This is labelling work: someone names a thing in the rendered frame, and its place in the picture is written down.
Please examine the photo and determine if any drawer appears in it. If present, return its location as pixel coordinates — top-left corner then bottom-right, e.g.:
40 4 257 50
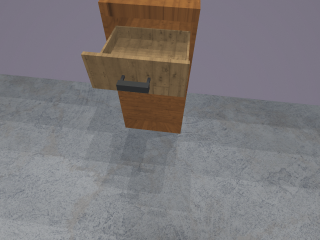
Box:
81 25 191 98

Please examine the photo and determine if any cabinet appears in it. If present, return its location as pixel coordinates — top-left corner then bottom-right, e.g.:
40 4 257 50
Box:
98 0 201 134

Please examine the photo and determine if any handle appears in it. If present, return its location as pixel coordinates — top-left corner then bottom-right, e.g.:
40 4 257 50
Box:
116 75 151 94

